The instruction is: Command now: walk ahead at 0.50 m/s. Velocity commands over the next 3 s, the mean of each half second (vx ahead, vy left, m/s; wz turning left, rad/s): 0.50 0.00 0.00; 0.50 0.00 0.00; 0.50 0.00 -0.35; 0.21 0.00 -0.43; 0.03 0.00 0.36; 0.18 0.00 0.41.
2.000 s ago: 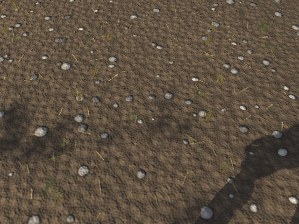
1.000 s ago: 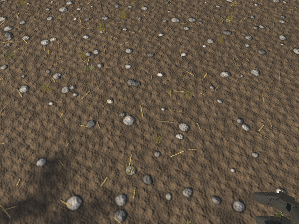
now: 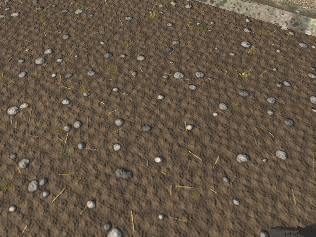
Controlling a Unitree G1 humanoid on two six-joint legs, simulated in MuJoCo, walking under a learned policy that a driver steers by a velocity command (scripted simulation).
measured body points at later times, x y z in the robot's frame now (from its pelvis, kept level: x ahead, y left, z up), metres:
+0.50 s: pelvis +0.27 +0.02 +0.01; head +0.30 +0.02 +0.45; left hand +0.48 +0.25 -0.09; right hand +0.26 -0.26 -0.13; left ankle +0.16 +0.12 -0.73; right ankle +0.45 -0.12 -0.70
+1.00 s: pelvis +0.55 -0.01 +0.01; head +0.57 -0.01 +0.46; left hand +0.55 +0.26 -0.13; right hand +0.74 -0.26 -0.09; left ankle +0.74 +0.15 -0.69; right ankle +0.46 -0.11 -0.73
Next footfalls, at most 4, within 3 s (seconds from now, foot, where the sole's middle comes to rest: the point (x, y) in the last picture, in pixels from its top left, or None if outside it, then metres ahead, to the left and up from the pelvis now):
0.04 left None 0.20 0.12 -0.77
0.58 right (204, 232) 0.50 -0.11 -0.77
1.12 left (151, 163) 0.81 0.13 -0.77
1.64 right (212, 128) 1.04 -0.16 -0.77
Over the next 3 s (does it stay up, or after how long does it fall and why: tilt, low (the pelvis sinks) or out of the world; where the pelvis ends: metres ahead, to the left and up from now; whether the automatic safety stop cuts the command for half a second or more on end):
stays up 1.11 -0.02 0.01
